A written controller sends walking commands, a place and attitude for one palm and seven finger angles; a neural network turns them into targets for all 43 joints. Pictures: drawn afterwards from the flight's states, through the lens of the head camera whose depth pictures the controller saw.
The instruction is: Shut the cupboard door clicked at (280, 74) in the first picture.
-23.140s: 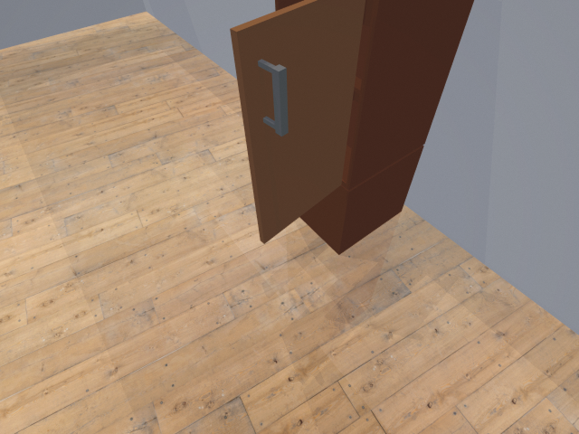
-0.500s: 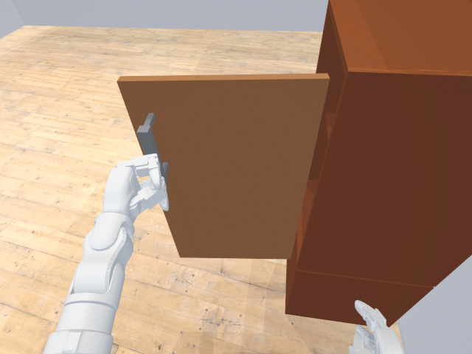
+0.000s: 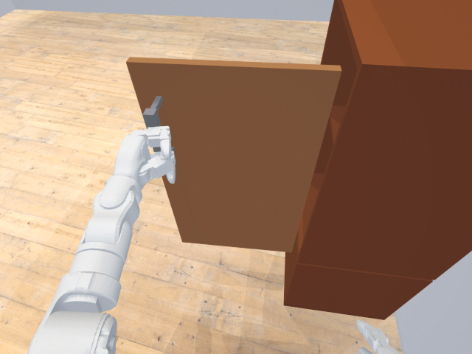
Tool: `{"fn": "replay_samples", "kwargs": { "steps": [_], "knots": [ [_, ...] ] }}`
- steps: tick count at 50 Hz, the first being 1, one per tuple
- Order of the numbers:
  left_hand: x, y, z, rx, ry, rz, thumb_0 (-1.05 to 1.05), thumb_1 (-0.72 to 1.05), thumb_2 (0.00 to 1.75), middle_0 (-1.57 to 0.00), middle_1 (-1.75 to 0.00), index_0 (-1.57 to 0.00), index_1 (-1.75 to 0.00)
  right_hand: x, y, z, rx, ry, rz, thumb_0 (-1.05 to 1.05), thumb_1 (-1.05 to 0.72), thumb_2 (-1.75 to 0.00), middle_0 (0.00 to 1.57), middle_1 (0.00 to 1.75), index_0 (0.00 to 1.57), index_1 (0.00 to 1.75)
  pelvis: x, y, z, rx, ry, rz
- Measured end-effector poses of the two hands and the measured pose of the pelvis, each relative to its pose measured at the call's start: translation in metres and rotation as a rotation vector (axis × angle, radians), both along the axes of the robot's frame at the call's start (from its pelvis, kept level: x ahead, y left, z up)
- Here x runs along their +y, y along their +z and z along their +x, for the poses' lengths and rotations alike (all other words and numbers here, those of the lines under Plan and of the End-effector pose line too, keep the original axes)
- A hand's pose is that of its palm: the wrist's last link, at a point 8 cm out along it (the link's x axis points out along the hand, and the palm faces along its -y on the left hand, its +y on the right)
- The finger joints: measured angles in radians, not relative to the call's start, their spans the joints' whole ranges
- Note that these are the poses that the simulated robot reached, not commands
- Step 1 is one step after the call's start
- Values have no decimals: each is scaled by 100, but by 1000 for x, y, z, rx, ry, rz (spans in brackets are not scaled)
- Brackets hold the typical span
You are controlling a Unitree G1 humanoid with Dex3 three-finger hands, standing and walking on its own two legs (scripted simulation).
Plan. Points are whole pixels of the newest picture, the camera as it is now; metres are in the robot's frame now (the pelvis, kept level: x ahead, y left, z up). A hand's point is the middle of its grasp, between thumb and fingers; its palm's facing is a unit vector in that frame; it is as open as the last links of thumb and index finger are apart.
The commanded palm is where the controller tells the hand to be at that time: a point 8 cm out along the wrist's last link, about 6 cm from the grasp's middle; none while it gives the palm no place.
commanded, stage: push the door shut along its arc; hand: left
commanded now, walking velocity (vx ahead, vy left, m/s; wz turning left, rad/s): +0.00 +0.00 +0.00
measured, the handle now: (161, 135) +0.47 +0.16 +0.13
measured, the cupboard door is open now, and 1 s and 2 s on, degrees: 92 78 60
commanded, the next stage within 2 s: pull the fist back off the door in 1.40 s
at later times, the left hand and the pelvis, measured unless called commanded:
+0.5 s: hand (206, 140) +0.45 +0.07 +0.13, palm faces -0.26 -0.97 -0.04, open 3.1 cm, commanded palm +0.46 +0.13 +0.14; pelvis -0.02 -0.01 -0.01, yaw +0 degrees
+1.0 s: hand (216, 123) +0.50 +0.06 +0.14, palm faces -0.37 -0.93 -0.04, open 2.7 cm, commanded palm +0.52 +0.10 +0.14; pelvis -0.02 -0.01 -0.02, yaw -1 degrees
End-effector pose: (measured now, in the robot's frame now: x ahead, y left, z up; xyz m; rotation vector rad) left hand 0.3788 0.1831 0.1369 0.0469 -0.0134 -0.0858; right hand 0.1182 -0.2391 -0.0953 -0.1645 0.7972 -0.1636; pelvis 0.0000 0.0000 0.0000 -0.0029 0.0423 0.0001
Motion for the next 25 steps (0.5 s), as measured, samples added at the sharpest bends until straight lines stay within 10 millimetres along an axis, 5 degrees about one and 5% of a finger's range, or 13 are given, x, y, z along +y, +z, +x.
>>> {"fn": "replay_samples", "kwargs": {
  "steps": [15, 25],
  "knots": [
    [-14, 1, 30, 23, -67, 12, 2, 90, 90, -132, -150, -131, -150, -8, -12, -33, 78, -11, -18, 2, -91, -90, 20, 30, 20, 30, -2, -4, -13, 25, 13, 3],
    [-53, 0, 65, 47, -175, 0, 2, 90, 90, -130, -150, -130, -150, -23, -21, -74, 166, -70, -32, 1, -91, -90, 20, 30, 21, 30, -7, -9, -16, 75, -2, 10]
  ]
}}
